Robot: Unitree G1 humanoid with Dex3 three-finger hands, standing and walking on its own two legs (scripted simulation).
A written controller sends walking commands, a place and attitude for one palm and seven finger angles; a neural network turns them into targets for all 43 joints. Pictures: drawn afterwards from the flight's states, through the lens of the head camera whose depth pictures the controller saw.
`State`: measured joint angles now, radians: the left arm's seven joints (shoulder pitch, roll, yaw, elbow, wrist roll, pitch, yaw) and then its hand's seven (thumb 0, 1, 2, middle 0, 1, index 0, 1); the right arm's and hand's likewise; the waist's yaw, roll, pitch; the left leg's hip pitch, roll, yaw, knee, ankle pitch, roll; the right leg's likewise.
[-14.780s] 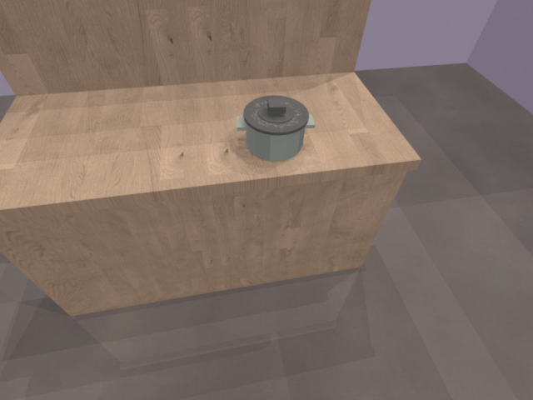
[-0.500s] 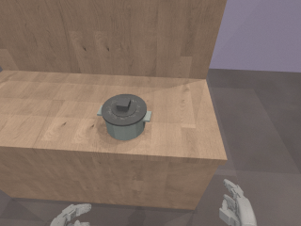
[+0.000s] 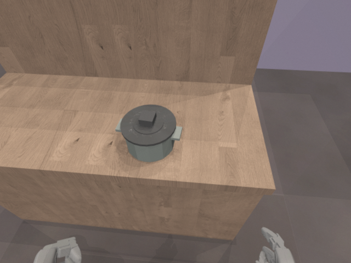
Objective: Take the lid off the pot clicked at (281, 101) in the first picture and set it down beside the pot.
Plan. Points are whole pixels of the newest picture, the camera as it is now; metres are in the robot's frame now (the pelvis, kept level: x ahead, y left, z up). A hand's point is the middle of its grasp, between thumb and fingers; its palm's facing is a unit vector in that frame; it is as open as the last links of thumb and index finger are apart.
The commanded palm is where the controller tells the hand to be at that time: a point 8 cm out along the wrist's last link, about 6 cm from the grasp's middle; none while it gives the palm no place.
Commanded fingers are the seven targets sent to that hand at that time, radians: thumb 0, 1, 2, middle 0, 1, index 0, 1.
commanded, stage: raise the hand higher, near the body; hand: left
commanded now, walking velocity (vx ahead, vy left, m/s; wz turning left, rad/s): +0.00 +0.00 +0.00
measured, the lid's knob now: (147, 118) +0.51 +0.14 +0.01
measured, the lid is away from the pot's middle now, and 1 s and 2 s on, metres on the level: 0.00 0.00 0.00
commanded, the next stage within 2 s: reach forward and open the fingers in 0.66 s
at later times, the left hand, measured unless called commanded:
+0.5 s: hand (63, 228) +0.17 +0.24 +0.05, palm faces +0.30 -0.87 -0.40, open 3.1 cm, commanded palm +0.12 +0.27 +0.09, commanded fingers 0.00 0.90 0.90 -1.30 -1.50 -1.30 -1.50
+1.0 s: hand (52, 207) +0.19 +0.25 +0.09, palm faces -0.04 -0.19 -0.98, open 2.9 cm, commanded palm +0.18 +0.25 +0.14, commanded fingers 0.00 0.52 1.04 -1.14 -1.04 -1.14 -1.04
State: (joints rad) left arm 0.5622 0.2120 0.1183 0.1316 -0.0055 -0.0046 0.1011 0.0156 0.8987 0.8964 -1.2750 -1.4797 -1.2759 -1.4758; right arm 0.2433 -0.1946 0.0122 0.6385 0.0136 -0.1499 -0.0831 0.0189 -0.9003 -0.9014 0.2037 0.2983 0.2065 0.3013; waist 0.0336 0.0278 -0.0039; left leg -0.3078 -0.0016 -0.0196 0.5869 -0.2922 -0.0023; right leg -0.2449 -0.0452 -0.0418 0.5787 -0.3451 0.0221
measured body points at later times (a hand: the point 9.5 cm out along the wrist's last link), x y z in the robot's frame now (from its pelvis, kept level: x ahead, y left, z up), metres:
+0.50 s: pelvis +0.03 +0.00 +0.01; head +0.02 -0.02 +0.46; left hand +0.15 +0.28 +0.07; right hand +0.24 -0.20 -0.06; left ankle +0.01 +0.12 -0.73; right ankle -0.03 -0.13 -0.73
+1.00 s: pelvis +0.01 -0.01 +0.00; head +0.02 -0.05 +0.45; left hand +0.19 +0.26 +0.14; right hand +0.21 -0.23 -0.09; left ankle +0.01 +0.12 -0.73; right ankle -0.03 -0.13 -0.73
